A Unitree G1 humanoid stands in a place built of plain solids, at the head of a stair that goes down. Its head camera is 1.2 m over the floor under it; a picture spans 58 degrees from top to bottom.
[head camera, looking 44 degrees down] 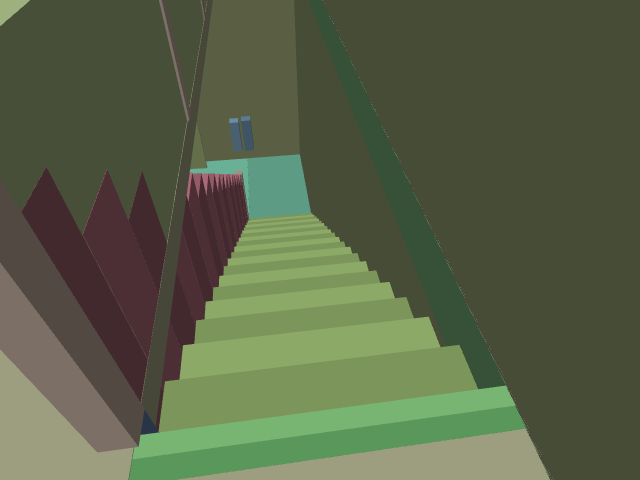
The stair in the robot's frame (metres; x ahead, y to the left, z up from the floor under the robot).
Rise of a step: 0.18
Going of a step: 0.26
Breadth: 1.06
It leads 8 degrees to the left of straight ahead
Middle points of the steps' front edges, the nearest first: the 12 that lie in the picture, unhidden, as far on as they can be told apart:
0.55 -0.03 0.00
0.81 0.01 -0.18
1.07 0.05 -0.37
1.32 0.08 -0.55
1.58 0.12 -0.73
1.84 0.15 -0.92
2.10 0.19 -1.10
2.35 0.22 -1.29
2.61 0.26 -1.47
2.87 0.30 -1.65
3.13 0.33 -1.84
3.38 0.37 -2.02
